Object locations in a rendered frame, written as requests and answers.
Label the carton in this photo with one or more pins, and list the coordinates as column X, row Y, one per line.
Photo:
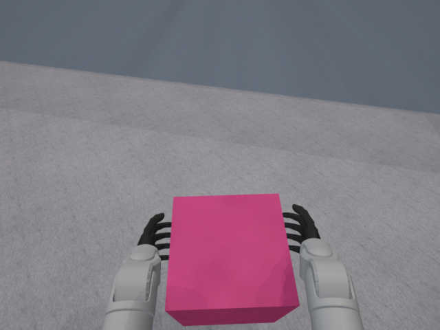
column 229, row 261

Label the right robot hand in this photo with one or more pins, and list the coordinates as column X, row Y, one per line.
column 306, row 228

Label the left robot hand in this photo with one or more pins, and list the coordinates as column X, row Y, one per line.
column 149, row 236

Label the left robot forearm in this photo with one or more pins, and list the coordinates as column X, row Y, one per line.
column 132, row 299

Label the right robot forearm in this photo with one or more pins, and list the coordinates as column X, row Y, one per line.
column 331, row 298

